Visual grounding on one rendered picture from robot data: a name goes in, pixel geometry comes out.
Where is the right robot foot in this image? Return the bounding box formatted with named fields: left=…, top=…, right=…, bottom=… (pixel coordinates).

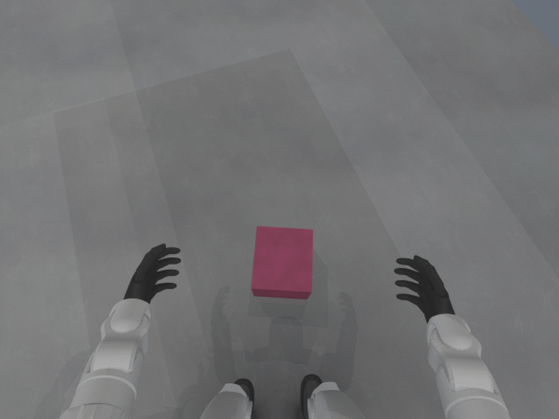
left=300, top=374, right=322, bottom=419

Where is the left robot hand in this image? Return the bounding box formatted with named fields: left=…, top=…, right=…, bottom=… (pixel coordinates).
left=124, top=244, right=181, bottom=304

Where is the right robot hand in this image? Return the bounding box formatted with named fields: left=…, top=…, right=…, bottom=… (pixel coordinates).
left=394, top=255, right=455, bottom=324

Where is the robot right shin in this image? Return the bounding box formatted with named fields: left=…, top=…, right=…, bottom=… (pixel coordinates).
left=311, top=381, right=340, bottom=397

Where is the robot left forearm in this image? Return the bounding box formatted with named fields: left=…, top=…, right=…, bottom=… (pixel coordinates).
left=59, top=299, right=152, bottom=419

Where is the robot right forearm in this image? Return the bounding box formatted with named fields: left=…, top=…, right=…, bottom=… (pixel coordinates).
left=426, top=313, right=511, bottom=419

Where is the carton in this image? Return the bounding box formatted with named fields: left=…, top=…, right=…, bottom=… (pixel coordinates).
left=252, top=226, right=314, bottom=299

